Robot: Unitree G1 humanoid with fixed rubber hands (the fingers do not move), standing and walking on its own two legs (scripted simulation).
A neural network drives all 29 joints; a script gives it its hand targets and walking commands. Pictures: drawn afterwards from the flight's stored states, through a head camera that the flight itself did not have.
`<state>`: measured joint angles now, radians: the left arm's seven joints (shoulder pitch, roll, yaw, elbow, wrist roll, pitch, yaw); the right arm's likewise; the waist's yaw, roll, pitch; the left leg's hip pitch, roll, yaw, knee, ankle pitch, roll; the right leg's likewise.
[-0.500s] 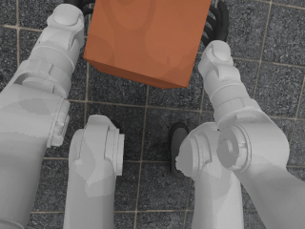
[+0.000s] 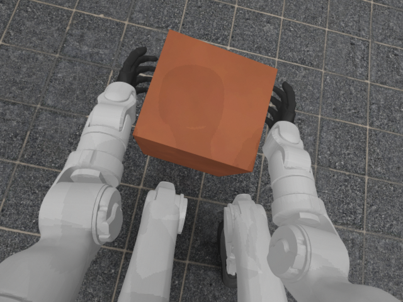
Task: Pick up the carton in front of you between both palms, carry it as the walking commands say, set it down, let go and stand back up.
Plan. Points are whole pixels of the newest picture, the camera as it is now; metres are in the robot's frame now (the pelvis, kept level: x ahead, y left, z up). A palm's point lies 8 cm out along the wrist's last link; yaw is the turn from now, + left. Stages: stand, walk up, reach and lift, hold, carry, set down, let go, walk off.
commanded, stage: reach and lift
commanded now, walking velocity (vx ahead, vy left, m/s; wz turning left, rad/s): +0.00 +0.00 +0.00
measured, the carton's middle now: (199, 118) +0.48 +0.06 -0.14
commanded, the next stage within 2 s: none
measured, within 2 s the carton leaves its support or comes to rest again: neither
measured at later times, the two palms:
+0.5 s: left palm (115, 65) +0.44 +0.19 +0.08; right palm (336, 109) +0.44 -0.11 +0.08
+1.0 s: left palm out of the picture +0.41 +0.18 +0.24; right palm out of the picture +0.42 -0.12 +0.24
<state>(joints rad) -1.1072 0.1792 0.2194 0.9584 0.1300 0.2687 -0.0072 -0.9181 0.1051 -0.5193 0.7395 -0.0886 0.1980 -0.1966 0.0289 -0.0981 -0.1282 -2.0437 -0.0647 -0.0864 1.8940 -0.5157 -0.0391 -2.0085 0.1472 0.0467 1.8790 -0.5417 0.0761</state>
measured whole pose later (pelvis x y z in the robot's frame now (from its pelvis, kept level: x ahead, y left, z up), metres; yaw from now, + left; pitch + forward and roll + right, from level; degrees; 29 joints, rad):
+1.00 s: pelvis +0.10 +0.00 +0.27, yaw +4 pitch +17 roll +0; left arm -0.35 -0.09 0.25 0.57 0.19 0.31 0.02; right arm -0.31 0.16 -0.32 0.56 -0.17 0.26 -0.11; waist 0.02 -0.05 -0.19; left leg -0.76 -0.05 -0.09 0.83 -0.35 -0.02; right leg -0.74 0.07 0.11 0.84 -0.39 0.01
